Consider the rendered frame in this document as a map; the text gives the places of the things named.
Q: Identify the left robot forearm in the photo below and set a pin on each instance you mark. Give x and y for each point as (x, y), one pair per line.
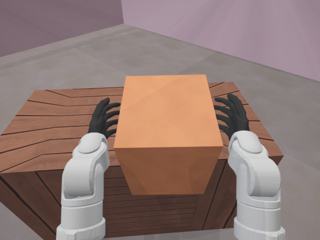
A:
(82, 190)

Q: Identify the robot left hand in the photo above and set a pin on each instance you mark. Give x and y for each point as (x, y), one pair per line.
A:
(99, 123)

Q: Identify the right robot forearm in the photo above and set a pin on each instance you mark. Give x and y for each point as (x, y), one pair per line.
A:
(258, 189)

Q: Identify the robot right hand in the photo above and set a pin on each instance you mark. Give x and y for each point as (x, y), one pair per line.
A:
(236, 120)

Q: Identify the pedestal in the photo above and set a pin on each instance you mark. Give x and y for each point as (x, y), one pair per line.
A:
(38, 143)

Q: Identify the carton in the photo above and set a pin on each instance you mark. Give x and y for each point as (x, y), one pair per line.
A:
(167, 140)

